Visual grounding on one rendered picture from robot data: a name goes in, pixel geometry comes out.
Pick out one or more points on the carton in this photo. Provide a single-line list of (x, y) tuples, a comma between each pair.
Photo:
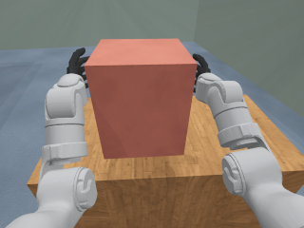
[(141, 92)]

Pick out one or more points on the robot left forearm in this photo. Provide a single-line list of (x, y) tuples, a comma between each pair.
[(64, 123)]

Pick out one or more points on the left robot upper arm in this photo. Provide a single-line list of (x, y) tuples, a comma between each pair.
[(63, 196)]

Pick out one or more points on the robot right forearm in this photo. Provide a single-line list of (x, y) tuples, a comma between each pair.
[(236, 129)]

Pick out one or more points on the right robot upper arm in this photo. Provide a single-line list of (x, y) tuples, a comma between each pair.
[(254, 175)]

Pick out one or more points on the pedestal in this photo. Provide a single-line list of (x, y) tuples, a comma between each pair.
[(182, 191)]

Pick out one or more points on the robot right hand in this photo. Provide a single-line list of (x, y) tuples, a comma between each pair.
[(201, 68)]

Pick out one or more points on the robot left hand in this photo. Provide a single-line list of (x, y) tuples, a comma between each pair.
[(75, 62)]

